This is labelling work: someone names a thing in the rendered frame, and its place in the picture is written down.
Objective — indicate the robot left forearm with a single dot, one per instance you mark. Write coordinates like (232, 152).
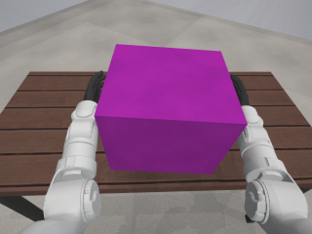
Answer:
(78, 159)

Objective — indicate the right robot hand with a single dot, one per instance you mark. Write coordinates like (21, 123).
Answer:
(240, 90)

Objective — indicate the robot right forearm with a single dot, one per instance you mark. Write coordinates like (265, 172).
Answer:
(257, 151)

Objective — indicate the left robot hand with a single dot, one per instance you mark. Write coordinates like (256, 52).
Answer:
(93, 90)

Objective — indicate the robot left upper arm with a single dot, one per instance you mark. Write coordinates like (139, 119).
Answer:
(69, 208)

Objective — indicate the carton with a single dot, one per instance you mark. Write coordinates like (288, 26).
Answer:
(167, 110)

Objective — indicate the robot right upper arm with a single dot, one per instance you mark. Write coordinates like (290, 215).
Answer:
(279, 207)

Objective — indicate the table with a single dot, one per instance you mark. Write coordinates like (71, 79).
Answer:
(34, 124)

